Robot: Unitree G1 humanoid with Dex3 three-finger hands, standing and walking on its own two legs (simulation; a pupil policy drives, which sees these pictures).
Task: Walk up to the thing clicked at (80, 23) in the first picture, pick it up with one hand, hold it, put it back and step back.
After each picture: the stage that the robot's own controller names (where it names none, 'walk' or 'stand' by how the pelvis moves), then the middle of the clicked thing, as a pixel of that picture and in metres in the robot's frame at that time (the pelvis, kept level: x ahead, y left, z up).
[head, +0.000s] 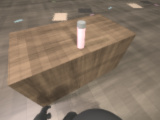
stand; (81, 35) +0.69 +0.14 +0.10
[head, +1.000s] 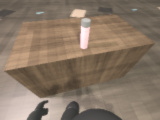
rise first; (84, 35) +0.65 +0.12 +0.12
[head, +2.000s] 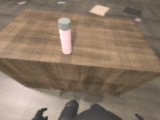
rise first; (65, 38) +0.50 +0.23 +0.13
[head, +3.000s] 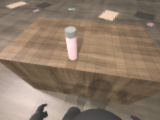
stand; (71, 45) +0.49 +0.18 +0.12
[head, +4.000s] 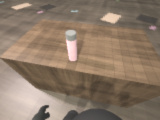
stand; (72, 47) +0.50 +0.18 +0.10
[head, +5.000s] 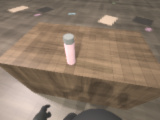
stand; (70, 51) +0.47 +0.19 +0.09
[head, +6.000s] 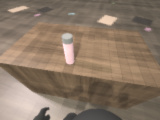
stand; (68, 50) +0.47 +0.20 +0.09
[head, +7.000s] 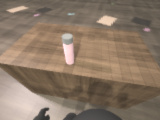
stand; (68, 50) +0.47 +0.20 +0.09
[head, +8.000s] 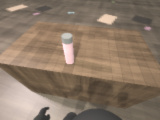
rise first; (68, 50) +0.47 +0.20 +0.09
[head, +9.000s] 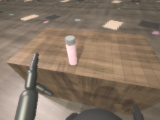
rise first; (71, 51) +0.48 +0.21 +0.10
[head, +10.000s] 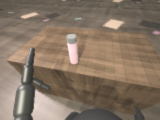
go down; (73, 50) +0.49 +0.20 +0.10
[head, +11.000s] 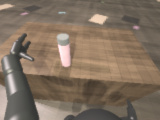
go down; (64, 52) +0.45 +0.19 +0.11
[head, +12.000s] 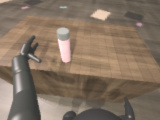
close in; (64, 47) +0.47 +0.20 +0.12
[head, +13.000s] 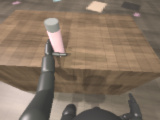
close; (56, 40) +0.48 +0.22 +0.15
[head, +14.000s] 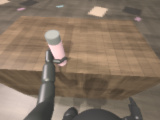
lift; (58, 51) +0.41 +0.21 +0.14
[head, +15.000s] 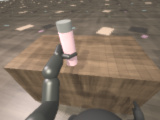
lift; (68, 45) +0.35 +0.15 +0.29
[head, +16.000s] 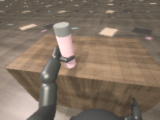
hold; (66, 48) +0.33 +0.16 +0.28
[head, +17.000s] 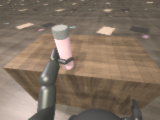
hold; (64, 50) +0.33 +0.17 +0.26
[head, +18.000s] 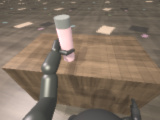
crouch; (66, 41) +0.37 +0.17 +0.29
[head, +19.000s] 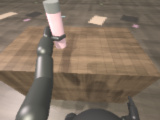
lower; (57, 27) +0.47 +0.21 +0.29
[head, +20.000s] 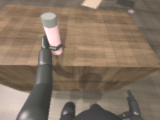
lower; (53, 37) +0.49 +0.22 +0.15
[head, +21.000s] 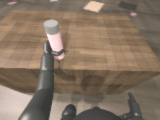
lower; (56, 42) +0.47 +0.21 +0.15
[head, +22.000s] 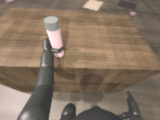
lower; (55, 40) +0.48 +0.21 +0.15
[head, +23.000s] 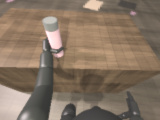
lower; (55, 40) +0.48 +0.22 +0.15
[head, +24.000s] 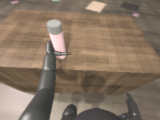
open; (58, 42) +0.47 +0.21 +0.15
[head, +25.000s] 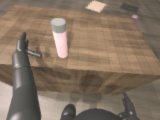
sink last; (61, 41) +0.47 +0.20 +0.14
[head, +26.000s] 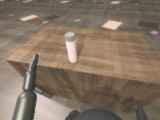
sink last; (71, 48) +0.50 +0.21 +0.12
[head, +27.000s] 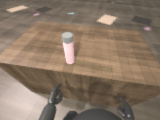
stand; (69, 49) +0.47 +0.20 +0.10
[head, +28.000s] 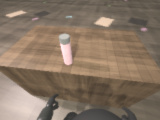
stand; (66, 51) +0.47 +0.21 +0.10
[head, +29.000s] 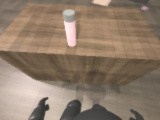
walk; (70, 30) +0.57 +0.18 +0.12
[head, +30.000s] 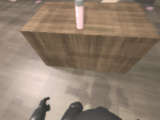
walk; (79, 15) +0.86 +0.18 +0.12
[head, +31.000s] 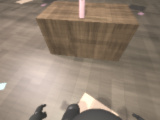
stand; (82, 7) +1.24 +0.23 +0.12
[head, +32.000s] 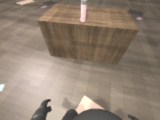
stand; (83, 11) +1.23 +0.19 +0.10
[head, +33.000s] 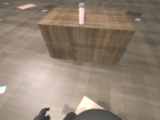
stand; (81, 14) +1.24 +0.20 +0.09
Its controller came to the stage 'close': yes
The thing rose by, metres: 0.22
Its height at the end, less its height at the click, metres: +0.00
